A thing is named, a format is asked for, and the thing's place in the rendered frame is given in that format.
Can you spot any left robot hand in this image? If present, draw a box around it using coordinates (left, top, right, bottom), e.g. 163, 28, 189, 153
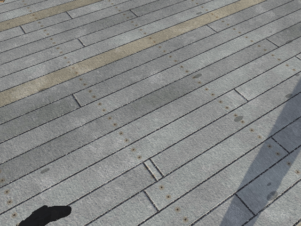
16, 205, 71, 226

